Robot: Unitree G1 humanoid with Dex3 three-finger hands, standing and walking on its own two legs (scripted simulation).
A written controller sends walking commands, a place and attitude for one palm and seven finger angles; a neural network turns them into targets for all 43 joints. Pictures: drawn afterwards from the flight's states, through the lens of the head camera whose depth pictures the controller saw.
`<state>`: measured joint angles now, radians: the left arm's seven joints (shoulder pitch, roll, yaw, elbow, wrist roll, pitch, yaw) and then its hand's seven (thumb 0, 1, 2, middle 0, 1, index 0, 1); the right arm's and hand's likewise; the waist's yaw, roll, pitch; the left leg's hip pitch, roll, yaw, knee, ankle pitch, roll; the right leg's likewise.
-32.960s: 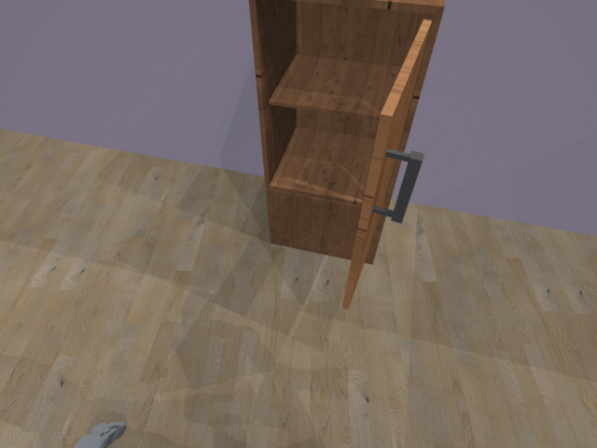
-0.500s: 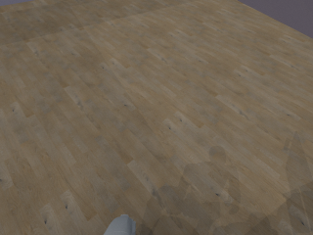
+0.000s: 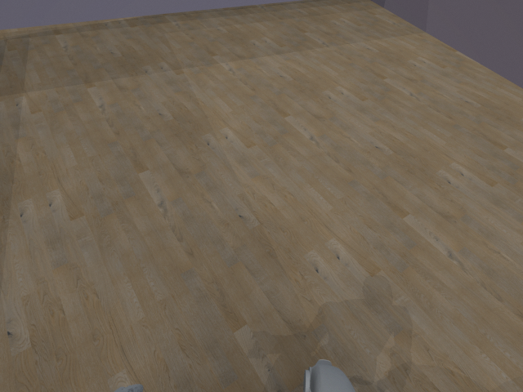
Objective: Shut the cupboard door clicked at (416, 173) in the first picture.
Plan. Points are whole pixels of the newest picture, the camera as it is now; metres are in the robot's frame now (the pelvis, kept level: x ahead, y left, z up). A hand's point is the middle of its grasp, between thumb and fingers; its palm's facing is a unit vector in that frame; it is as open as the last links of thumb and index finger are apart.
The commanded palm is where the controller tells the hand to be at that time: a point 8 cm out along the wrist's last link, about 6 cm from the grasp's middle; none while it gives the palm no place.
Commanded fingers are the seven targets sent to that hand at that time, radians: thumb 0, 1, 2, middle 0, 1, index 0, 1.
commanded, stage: walk to a spot facing it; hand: left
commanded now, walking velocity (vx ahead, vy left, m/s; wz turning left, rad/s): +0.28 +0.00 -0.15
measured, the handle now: out of the picture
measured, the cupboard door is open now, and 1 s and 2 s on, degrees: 49 49 49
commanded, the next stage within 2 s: turn to face it in 0.04 s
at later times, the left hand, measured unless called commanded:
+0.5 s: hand (194, 334) +0.25 +0.14 -0.18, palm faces -0.09 -0.97 -0.22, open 7.2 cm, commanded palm none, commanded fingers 0.00 0.90 0.90 -0.20 -0.30 -0.20 -0.30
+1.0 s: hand (211, 250) +0.44 +0.13 -0.17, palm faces -0.43 -0.87 -0.23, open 7.4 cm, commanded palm none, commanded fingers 0.00 0.90 0.90 -0.20 -0.30 -0.20 -0.30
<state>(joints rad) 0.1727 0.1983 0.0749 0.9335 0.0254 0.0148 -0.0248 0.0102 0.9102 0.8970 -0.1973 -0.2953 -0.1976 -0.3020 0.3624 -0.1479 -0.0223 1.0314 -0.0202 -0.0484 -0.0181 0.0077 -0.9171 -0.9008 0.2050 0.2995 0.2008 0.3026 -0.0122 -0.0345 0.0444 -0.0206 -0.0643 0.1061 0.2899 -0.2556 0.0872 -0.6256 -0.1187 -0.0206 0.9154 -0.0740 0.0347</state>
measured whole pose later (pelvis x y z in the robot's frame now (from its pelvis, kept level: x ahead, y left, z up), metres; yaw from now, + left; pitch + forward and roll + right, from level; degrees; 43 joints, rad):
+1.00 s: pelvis +0.25 -0.02 -0.01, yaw -28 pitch +1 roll -2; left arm 0.16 0.26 0.10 0.88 0.02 0.08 -0.04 0.01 0.91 0.90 -0.20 -0.30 -0.20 -0.30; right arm 0.22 -0.22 -0.04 0.90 -0.03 0.02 -0.02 0.01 -0.90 -0.90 0.21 0.30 0.20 0.30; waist -0.01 0.01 0.09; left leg -0.21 0.15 0.23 0.53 -0.33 0.00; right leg -0.40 -0.03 -0.06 0.81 -0.40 0.04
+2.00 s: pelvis +0.28 -0.05 -0.01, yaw -63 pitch +1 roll +0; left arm 0.16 0.21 0.06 0.86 0.01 0.04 0.00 0.01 0.91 0.90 -0.20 -0.30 -0.20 -0.30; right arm 0.21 -0.27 -0.06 0.92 -0.02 0.08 -0.01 0.01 -0.91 -0.90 0.20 0.30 0.20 0.30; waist -0.02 0.05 0.09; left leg -0.48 0.10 0.06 1.13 -0.43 -0.07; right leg -0.29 0.02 -0.02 0.55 -0.28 -0.04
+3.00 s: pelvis +0.29 -0.10 +0.00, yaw -94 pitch +2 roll +1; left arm 0.18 0.19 0.04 0.90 0.01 0.03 0.00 0.01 0.90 0.90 -0.20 -0.30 -0.20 -0.30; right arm 0.21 -0.25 -0.05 0.92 -0.02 0.06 -0.01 0.01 -0.91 -0.90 0.20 0.30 0.20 0.30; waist -0.02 0.03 0.06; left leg -0.51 0.09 0.01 1.05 -0.36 -0.09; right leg -0.23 0.03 0.02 0.46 -0.26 -0.04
